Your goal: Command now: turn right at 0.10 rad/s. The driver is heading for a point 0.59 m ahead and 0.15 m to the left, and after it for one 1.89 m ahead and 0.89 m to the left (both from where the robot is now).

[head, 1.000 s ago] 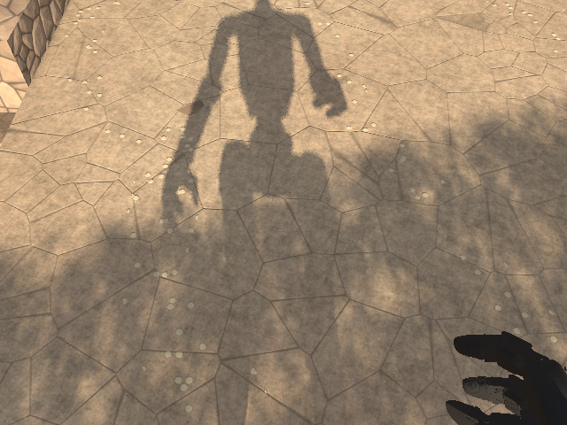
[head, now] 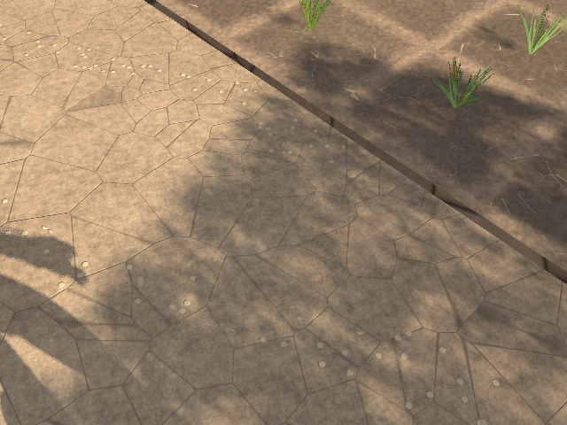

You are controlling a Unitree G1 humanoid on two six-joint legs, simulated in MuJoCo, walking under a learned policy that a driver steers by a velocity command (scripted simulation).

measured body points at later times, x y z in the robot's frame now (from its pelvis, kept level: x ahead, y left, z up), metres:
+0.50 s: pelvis +0.12 +0.04 +0.00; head +0.12 +0.06 +0.45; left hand +0.27 +0.30 -0.10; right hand +0.12 -0.24 -0.11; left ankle +0.07 +0.13 -0.74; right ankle +0.12 -0.10 -0.66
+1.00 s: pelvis +0.49 -0.01 +0.00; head +0.51 -0.02 +0.45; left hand +0.50 +0.27 -0.12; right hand +0.61 -0.27 -0.12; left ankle +0.47 +0.12 -0.64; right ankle +0.47 -0.09 -0.74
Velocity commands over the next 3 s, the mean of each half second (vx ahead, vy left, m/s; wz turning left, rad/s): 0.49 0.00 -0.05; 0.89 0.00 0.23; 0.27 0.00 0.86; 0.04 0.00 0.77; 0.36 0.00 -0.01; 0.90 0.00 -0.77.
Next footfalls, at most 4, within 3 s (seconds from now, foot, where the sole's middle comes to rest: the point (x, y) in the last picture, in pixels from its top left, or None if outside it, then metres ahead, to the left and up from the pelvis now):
0.04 right None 0.01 -0.15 -0.77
0.34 left None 0.11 0.13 -0.77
0.78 right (322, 418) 0.51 -0.09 -0.77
1.22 left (243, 296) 0.83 0.09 -0.77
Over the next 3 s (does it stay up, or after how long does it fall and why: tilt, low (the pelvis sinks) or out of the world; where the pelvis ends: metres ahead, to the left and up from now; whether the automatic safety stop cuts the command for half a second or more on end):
stays up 1.23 0.27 -0.02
